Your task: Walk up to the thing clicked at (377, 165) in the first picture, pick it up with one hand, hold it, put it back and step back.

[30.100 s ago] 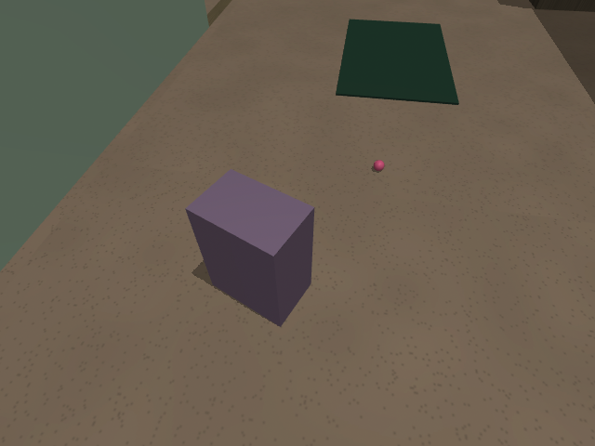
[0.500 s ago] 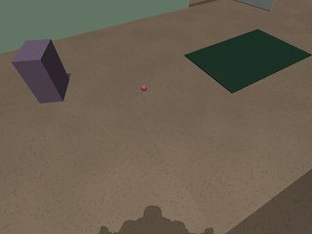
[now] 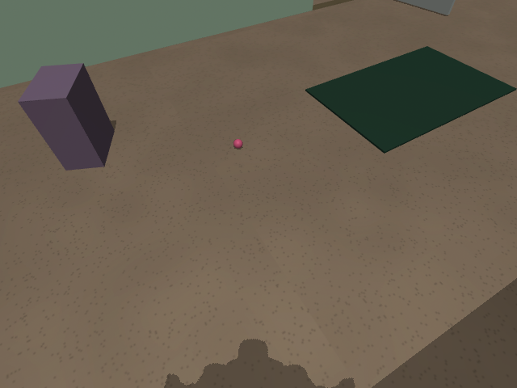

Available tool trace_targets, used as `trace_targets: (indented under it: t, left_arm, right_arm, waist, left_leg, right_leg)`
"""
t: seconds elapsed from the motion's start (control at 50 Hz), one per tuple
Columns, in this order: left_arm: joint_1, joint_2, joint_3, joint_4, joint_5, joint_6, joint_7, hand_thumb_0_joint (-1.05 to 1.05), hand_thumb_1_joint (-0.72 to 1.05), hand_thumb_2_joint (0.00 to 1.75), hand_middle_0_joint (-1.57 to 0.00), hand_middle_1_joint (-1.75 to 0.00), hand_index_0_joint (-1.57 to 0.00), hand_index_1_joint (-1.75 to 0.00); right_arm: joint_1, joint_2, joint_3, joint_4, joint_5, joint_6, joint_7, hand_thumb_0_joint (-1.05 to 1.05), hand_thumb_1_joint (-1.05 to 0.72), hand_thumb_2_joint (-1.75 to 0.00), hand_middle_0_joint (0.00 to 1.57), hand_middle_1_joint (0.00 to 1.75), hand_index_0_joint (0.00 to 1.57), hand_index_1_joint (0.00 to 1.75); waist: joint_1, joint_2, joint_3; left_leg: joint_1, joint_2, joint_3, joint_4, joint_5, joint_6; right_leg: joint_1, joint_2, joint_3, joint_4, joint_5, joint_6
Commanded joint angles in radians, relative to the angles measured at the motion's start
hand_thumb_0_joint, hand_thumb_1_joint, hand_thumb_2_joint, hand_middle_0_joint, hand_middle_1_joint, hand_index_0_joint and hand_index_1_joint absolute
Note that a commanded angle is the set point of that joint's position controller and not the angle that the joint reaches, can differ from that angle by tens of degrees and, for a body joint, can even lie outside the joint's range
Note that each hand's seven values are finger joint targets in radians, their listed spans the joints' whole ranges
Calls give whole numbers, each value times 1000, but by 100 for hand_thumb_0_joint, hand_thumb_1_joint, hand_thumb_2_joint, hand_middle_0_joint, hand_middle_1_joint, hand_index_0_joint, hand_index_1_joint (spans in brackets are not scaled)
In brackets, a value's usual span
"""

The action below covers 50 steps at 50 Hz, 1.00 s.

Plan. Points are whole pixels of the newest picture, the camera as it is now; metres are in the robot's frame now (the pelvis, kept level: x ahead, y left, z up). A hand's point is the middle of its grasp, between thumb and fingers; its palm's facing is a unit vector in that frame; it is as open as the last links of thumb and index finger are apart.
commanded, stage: stand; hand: left
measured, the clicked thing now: (238, 143) +1.49 +0.16 -0.76
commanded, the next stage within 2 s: walk up in 0.10 s
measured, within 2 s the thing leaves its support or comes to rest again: neither
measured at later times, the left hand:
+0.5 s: hand out of the picture +0.12 +0.34 -0.17, palm faces -0.04 -0.93 -0.36, open 7.4 cm
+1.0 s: hand (168, 222) +0.48 +0.24 -0.13, palm faces -0.07 -0.93 -0.35, open 7.4 cm
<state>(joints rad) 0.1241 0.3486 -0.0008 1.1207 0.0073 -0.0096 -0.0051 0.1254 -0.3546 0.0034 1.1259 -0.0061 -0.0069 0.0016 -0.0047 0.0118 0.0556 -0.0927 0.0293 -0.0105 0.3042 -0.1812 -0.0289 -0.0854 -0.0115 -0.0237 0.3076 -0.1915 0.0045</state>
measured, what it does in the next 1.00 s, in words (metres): walks ahead: left foot, then right foot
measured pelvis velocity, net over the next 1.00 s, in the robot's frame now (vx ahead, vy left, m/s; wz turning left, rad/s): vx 0.33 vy -0.01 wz -0.06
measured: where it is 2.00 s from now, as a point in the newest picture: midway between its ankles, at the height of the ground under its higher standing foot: (271, 250)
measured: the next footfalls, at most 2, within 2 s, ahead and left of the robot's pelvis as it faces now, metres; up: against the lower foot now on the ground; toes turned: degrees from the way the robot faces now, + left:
left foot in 0.36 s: +0.14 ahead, +0.16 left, +0.00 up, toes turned +4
right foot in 0.82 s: +0.43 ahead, -0.11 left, +0.00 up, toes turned -7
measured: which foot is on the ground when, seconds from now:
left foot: down 0.00-0.18, up 0.20-0.34, down 0.36-0.88, up 0.90-1.00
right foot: down 0.00-0.40, up 0.42-0.80, down 0.82-1.00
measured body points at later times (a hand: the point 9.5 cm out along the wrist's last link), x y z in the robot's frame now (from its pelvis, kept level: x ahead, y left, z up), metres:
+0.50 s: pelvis +0.09 +0.05 -0.02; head +0.10 +0.08 +0.43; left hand +0.12 +0.39 -0.15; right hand +0.16 -0.28 -0.11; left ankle +0.10 +0.16 -0.75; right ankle +0.03 -0.09 -0.69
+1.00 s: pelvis +0.33 -0.01 -0.02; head +0.35 -0.03 +0.43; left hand +0.48 +0.28 -0.10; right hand +0.34 -0.32 -0.15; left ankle +0.24 +0.15 -0.65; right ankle +0.39 -0.10 -0.75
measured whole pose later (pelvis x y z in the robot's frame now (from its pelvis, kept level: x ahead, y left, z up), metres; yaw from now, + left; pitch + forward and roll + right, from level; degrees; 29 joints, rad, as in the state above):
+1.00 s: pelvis +0.33 -0.01 -0.02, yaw -3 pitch -4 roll +2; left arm 0.14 0.35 0.04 0.86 -0.01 -0.07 -0.06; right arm 0.33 -0.40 -0.05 0.91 0.01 -0.04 0.03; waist -0.01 0.03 0.11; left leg -0.29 0.03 -0.01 1.18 -0.40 0.04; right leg -0.28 -0.03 -0.06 0.56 -0.21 -0.05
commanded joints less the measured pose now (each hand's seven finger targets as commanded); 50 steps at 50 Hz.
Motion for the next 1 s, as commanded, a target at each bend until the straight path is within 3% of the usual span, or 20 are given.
trace_targets:
  t: [0.0,0.06,0.08,0.12,0.16,0.22,0.3,0.34,0.36,0.38,0.4,0.42,0.52,0.6,0.74,0.82,0.84,0.86,0.88,0.98]
  left_arm:
    - [-26,222,46,-54,2,-24,16,0,90,90,-20,-30,-20,-30]
    - [-29,220,44,-51,0,-24,16,0,90,90,-20,-30,-20,-30]
    - [19,320,112,-113,19,-38,-16,0,90,90,-20,-30,-20,-30]
    - [38,319,122,-107,32,-40,-33,0,90,90,-20,-30,-20,-30]
    - [85,338,138,-118,31,-44,-38,0,90,90,-20,-30,-20,-30]
    - [147,358,150,-139,35,-60,-37,0,90,90,-20,-30,-20,-30]
    - [8,347,144,-211,31,-50,-49,0,90,90,-20,-30,-20,-30]
    - [-107,311,127,-257,23,-42,-55,0,90,90,-20,-30,-20,-30]
    - [-94,253,109,-268,22,-39,-58,0,90,90,-20,-30,-20,-30]
    - [-47,168,88,-280,16,-41,-52,0,90,90,-20,-30,-20,-30]
    - [19,243,102,-255,11,-34,-40,0,90,90,-20,-30,-20,-30]
    - [62,293,104,-245,13,-36,-40,0,90,90,-20,-30,-20,-30]
    - [136,294,105,-173,-1,-42,-61,0,90,90,-20,-30,-20,-30]
    - [53,269,97,-230,3,-40,-78,0,90,90,-20,-30,-20,-30]
    - [-86,220,92,-296,6,-43,-89,0,90,90,-20,-30,-20,-30]
    - [178,294,139,-230,6,-56,-61,0,90,90,-20,-30,-20,-30]
    - [299,367,170,-215,10,-62,-50,0,90,90,-20,-30,-20,-30]
    - [331,431,179,-226,-1,-66,-45,0,90,90,-20,-30,-20,-30]
    - [256,426,178,-250,-14,-64,-41,0,90,90,-20,-30,-20,-30]
    - [92,287,134,-293,-16,-77,-29,0,90,90,-20,-30,-20,-30]
  right_arm:
    - [-30,-212,-39,-60,-3,-22,-11,0,-90,-90,20,30,20,30]
    - [-28,-207,-35,-57,-2,-22,-11,0,-90,-90,20,30,20,30]
    - [28,-297,-106,-113,-22,-43,11,0,-90,-90,20,30,20,30]
    - [-26,-287,-111,-129,-35,-44,28,0,-90,-90,20,30,20,30]
    - [-91,-243,-108,-180,-37,-48,41,0,-90,-90,20,30,20,30]
    - [-115,-229,-109,-212,-36,-63,47,0,-90,-90,20,30,20,30]
    - [13,-248,-133,-202,-30,-76,65,0,-90,-90,20,30,20,30]
    - [230,-263,-161,-141,-27,-75,56,0,-90,-90,20,30,20,30]
    - [371,-313,-188,-99,-33,-76,41,0,-90,-90,20,30,20,30]
    - [468,-410,-211,-100,-53,-83,26,0,-90,-90,20,30,20,30]
    - [294,-424,-205,-169,-41,-89,25,0,-90,-90,20,30,20,30]
    - [199,-414,-197,-209,-21,-89,29,0,-90,-90,20,30,20,30]
    - [134,-287,-145,-255,-4,-107,27,0,-90,-90,20,30,20,30]
    - [170,-298,-147,-265,-2,-108,30,0,-90,-90,20,30,20,30]
    - [209,-314,-150,-295,-3,-87,27,0,-90,-90,20,30,20,30]
    - [254,-264,-127,-320,-6,-77,16,0,-90,-90,20,30,20,30]
    - [311,-207,-105,-333,0,-78,18,0,-90,-90,20,30,20,30]
    - [343,-224,-107,-336,17,-74,18,0,-90,-90,20,30,20,30]
    - [291,-307,-123,-315,8,-68,7,0,-90,-90,20,30,20,30]
    - [293,-235,-111,-281,9,-56,33,0,-90,-90,20,30,20,30]
  waist:
    - [6,-21,-96]
    - [5,-18,-81]
    - [12,-39,-193]
    - [44,-34,-35]
    - [82,-124,60]
    - [120,-131,100]
    - [28,-195,55]
    - [-108,-123,5]
    - [-178,94,-59]
    - [-208,349,-75]
    - [-116,188,-40]
    - [-62,137,4]
    - [-2,101,71]
    - [-18,119,103]
    - [-46,107,42]
    - [95,-78,-154]
    - [131,-261,-251]
    - [130,-337,-273]
    - [127,-239,-222]
    - [13,-130,29]
  left_leg:
    - [23,107,-76,-27,188,47]
    - [17,104,-76,-31,191,43]
    - [12,68,-70,69,-326,121]
    - [-194,55,-63,123,-490,121]
    - [-408,2,44,290,-323,82]
    - [-593,55,-8,425,-303,53]
    - [-277,68,-8,289,-244,55]
    - [86,25,57,163,-27,35]
    - [321,33,-15,107,-77,38]
    - [359,270,-460,-100,-451,79]
    - [204,378,-647,-194,-650,161]
    - [123,414,-630,-197,-657,233]
    - [7,229,-171,-155,-180,150]
    - [61,229,-76,-157,8,209]
    - [63,196,28,-32,260,186]
    - [-68,124,86,474,346,131]
    - [-261,29,122,750,77,104]
    - [-459,-87,57,899,-316,73]
    - [-488,-17,-12,971,-352,76]
    - [-350,51,-55,840,-100,77]
  right_leg:
    - [18,-128,92,-35,198,-27]
    - [9,-127,94,-39,200,-26]
    - [47,-81,95,42,-311,-71]
    - [-62,-139,199,28,-561,-111]
    - [8,-255,355,-103,-631,-184]
    - [177,-350,462,-159,-320,-284]
    - [-66,-245,266,-97,-361,-201]
    - [-333,-138,102,93,-365,-130]
    - [-509,-39,9,391,-369,-97]
    - [-695,130,45,736,-418,-57]
    - [-667,82,164,825,-351,-61]
    - [-628,1,192,824,-293,-71]
    - [-501,-55,154,680,-64,-13]
    - [-520,-70,89,492,-11,11]
    - [-325,-42,-41,249,110,-47]
    - [136,-8,-36,196,30,-99]
    - [335,-175,226,136,-182,-137]
    - [428,-405,685,-8,-183,-247]
    - [332,-430,728,-20,-214,-308]
    - [-162,-206,212,-71,-52,-184]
